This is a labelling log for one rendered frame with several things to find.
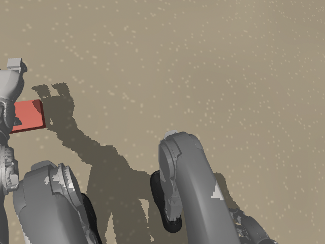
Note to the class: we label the right robot hand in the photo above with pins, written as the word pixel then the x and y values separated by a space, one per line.
pixel 250 229

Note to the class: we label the right robot foot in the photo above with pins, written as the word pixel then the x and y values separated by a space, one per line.
pixel 159 199

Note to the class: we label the left robot foot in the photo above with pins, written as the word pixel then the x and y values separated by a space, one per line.
pixel 91 218

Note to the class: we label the left robot hand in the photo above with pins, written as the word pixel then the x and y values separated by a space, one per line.
pixel 12 83

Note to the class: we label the left robot arm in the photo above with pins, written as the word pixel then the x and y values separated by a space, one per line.
pixel 9 173

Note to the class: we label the small box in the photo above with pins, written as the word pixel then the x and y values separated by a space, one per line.
pixel 31 114

